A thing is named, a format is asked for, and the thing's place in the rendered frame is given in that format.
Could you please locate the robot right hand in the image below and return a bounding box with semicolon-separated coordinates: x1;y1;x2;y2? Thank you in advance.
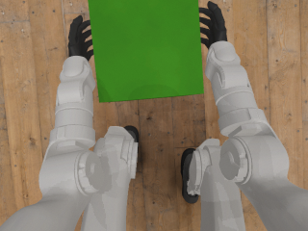
198;1;228;50

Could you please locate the right robot foot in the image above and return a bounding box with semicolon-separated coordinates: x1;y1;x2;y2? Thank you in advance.
180;148;199;204

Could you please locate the right robot forearm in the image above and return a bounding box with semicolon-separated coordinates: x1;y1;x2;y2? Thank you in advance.
205;40;290;167

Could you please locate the robot left hand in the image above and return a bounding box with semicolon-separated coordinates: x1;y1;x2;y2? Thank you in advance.
67;15;94;62

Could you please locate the robot left upper arm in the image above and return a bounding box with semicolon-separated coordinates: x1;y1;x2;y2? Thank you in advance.
0;149;105;231

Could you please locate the robot foot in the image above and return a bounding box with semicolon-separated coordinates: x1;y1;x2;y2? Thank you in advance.
124;125;140;152
180;148;199;204

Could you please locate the carton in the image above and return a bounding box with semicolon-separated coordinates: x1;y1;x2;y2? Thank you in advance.
88;0;204;103

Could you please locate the left robot foot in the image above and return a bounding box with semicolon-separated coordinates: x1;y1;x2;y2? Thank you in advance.
124;125;140;152

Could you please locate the robot right upper arm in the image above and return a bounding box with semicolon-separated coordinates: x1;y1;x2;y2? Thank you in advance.
218;135;308;231

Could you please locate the left robot forearm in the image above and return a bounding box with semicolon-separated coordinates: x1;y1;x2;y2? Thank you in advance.
38;56;96;188

